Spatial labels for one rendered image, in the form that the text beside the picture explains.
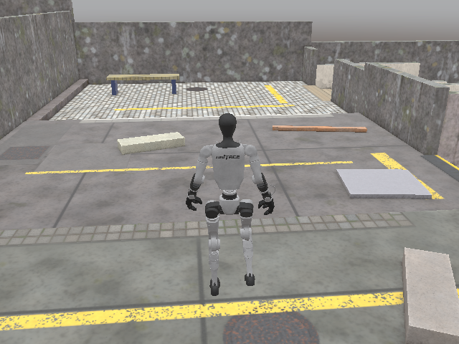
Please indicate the right robot upper arm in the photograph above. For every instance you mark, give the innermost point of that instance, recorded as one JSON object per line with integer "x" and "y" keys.
{"x": 254, "y": 160}

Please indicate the left robot forearm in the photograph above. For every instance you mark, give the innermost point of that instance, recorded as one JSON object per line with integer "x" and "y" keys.
{"x": 193, "y": 189}

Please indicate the robot right hand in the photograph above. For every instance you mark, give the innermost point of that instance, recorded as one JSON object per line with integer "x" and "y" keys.
{"x": 265, "y": 205}

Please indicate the robot left hand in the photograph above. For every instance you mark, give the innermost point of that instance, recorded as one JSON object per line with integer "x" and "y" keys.
{"x": 196, "y": 201}

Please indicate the left robot upper arm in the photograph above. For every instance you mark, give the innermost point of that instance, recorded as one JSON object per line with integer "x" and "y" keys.
{"x": 202, "y": 161}

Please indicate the robot right thigh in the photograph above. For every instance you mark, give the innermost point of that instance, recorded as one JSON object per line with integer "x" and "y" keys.
{"x": 246, "y": 212}

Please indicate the right robot foot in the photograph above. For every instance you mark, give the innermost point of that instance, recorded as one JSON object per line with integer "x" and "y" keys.
{"x": 250, "y": 281}

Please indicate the right robot forearm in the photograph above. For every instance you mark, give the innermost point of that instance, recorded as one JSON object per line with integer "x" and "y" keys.
{"x": 264, "y": 190}

